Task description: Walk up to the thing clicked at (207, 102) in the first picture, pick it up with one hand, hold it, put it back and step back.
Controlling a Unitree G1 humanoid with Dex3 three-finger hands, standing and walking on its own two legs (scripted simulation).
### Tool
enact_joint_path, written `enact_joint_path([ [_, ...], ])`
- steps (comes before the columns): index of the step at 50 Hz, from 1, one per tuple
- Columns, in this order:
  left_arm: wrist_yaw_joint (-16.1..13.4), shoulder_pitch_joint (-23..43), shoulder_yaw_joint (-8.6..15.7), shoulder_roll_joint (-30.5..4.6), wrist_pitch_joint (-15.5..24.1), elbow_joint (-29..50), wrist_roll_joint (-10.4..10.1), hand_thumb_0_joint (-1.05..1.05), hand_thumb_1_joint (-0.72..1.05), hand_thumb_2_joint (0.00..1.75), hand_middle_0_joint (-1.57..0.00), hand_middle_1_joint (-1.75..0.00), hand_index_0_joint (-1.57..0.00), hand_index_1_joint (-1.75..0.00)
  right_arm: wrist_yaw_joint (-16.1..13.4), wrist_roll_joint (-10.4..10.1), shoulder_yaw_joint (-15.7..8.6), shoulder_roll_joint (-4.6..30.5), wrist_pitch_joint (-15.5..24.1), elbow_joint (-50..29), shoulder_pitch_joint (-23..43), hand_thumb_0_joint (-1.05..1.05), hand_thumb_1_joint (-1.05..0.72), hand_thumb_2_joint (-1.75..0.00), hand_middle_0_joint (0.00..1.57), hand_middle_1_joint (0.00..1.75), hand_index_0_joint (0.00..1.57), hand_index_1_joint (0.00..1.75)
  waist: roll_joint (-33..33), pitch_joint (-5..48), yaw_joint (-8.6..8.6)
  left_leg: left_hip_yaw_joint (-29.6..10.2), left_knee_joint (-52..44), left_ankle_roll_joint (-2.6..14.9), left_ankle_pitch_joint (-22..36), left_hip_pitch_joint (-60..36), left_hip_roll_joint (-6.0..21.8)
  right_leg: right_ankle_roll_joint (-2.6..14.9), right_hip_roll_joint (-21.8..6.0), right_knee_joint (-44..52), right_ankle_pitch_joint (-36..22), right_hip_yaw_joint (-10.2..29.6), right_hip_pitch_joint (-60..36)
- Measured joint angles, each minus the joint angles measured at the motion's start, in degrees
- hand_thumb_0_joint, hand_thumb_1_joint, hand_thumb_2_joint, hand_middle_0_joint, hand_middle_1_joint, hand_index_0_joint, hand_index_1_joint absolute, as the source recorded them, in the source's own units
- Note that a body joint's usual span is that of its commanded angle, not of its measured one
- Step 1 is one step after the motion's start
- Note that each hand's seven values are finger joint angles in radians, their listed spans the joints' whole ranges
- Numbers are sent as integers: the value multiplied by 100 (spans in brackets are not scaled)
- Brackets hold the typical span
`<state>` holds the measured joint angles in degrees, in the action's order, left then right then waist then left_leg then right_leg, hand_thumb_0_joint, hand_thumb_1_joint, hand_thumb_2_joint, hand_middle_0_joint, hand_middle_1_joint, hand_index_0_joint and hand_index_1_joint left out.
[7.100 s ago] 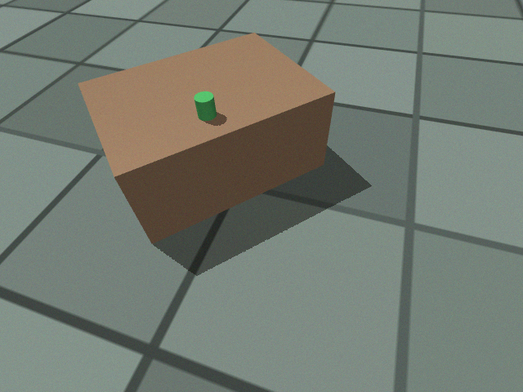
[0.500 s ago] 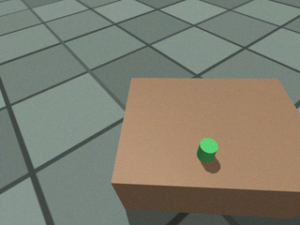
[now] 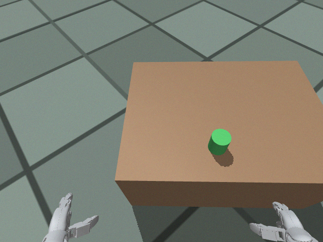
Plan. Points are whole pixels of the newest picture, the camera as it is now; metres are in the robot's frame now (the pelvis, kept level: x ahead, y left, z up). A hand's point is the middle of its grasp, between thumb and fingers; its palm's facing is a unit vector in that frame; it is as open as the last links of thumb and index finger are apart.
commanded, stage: go down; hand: right
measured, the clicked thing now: (219, 142) +0.51 -0.20 -0.27
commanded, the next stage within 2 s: none
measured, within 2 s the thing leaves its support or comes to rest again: neither
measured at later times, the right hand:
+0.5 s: hand (275, 230) +0.17 -0.26 -0.13, palm faces +0.04 +0.94 -0.34, open 17.4 cm
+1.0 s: hand (281, 231) +0.17 -0.27 -0.12, palm faces +0.05 +0.94 -0.33, open 17.6 cm
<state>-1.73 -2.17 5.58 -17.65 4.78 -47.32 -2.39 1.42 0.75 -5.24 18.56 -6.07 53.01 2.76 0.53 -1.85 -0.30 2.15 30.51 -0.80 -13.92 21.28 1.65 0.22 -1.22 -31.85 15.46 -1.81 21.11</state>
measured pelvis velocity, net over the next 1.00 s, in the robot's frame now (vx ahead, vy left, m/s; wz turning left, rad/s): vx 0.02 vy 0.00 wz -0.02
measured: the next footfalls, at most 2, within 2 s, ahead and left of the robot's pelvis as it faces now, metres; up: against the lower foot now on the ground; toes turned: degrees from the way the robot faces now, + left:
none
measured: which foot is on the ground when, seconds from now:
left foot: down 0.00-1.00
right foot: down 0.00-1.00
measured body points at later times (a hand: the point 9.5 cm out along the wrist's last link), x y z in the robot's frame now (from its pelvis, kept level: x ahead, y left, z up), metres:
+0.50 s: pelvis +0.02 +0.00 -0.02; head +0.07 +0.00 +0.42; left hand +0.18 +0.28 -0.10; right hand +0.17 -0.31 -0.10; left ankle +0.02 +0.13 -0.73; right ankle +0.01 -0.12 -0.73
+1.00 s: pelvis +0.02 +0.00 -0.04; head +0.06 -0.01 +0.41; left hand +0.18 +0.27 -0.10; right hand +0.16 -0.32 -0.10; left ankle +0.02 +0.13 -0.73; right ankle +0.01 -0.12 -0.73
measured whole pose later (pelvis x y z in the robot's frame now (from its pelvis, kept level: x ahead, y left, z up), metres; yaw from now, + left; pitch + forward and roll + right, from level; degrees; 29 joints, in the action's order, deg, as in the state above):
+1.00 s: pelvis +0.02 +0.00 -0.04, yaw -1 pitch +10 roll +2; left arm -6.4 -19.6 4.0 -15.3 6.0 -23.9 -1.3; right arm 7.2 0.2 -10.0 22.6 -23.9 14.5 -17.9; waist 1.1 6.5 -0.5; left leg 4.0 48.6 -0.8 -25.1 33.8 1.7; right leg 0.0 -1.7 -51.5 26.8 0.6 35.1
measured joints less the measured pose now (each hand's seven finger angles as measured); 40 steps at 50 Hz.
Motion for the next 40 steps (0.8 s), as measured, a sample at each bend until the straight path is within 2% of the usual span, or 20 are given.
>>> enact_joint_path([
  [4,87,-369,10,40,0,376,10,1,27,30,-5,-7,-5,-6,241,86,-10,122,-560,-714,-419,0,-25,-30,7,7,6,8,11,292,10,41,133,15,-112,105,-22,-14,-27,-191,133,44,144],
  [8,130,-698,23,50,-87,580,-2,1,5,20,-5,-6,-6,-5,329,94,-18,210,-1006,-1227,-816,0,-4,-20,6,6,5,6,56,442,-14,72,361,18,-262,259,-29,-17,-42,-460,296,82,329],
  [12,91,-893,60,71,-50,714,50,0,-16,13,-6,-6,-6,-5,346,100,-65,243,-1120,-1565,-1036,0,16,-13,5,6,5,6,85,381,-28,87,652,16,-405,487,-16,-12,-39,-747,430,106,562],
  [18,-108,-1057,48,111,150,1074,141,0,-39,8,-7,-5,-6,-5,291,89,-171,199,-1039,-2108,-1244,0,39,-8,3,6,4,6,81,335,-20,83,1003,8,-580,778,-3,-12,-37,-1081,594,112,847],
  [27,-359,-1236,-45,159,206,1413,167,0,-51,6,-6,-5,-6,-6,327,5,-261,257,-1310,-2728,-1539,0,53,-4,3,5,4,6,74,688,-22,131,1277,5,-836,886,1,-23,-42,-1390,853,169,990],
  [40,-385,-1526,-99,205,147,1980,122,-1,-52,5,-6,-5,-6,-5,547,-27,-366,370,-1667,-3417,-1853,-1,58,-3,3,6,4,6,76,732,-22,169,1623,0,-1055,1096,6,-31,-46,-1758,1070,220,1227],
])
